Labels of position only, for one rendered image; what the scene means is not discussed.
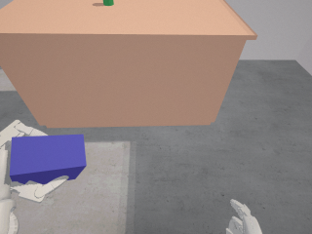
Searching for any table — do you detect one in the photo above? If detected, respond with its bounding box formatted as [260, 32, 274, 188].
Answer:
[0, 0, 258, 129]

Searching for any right robot hand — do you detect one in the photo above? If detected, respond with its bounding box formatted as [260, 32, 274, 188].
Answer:
[226, 199, 262, 234]

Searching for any sponge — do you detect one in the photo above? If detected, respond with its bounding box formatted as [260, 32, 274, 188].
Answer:
[10, 134, 87, 184]

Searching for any left robot hand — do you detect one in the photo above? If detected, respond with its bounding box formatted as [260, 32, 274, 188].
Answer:
[0, 120, 69, 204]

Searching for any robot left forearm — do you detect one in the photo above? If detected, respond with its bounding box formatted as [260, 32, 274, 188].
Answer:
[0, 199, 20, 234]

